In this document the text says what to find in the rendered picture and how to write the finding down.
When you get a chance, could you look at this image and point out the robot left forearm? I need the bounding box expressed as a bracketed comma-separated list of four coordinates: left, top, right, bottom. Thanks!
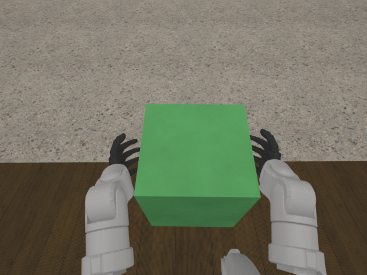
[81, 164, 134, 275]

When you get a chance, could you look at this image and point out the right robot thigh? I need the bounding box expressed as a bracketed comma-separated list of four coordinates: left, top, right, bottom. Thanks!
[221, 253, 260, 275]

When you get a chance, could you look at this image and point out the robot right hand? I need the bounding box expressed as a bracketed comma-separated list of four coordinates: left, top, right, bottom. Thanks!
[250, 129, 281, 177]

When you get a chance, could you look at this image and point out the robot right shin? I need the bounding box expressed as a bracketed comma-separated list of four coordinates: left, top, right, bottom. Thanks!
[228, 249, 240, 254]

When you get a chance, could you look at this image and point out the robot right forearm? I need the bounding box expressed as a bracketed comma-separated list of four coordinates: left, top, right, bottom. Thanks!
[259, 159, 327, 275]

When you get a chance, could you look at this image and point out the robot left hand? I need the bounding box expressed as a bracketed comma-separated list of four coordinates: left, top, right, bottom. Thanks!
[108, 133, 140, 176]

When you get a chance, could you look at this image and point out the carton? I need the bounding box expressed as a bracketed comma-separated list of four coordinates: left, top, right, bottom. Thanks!
[134, 104, 261, 227]

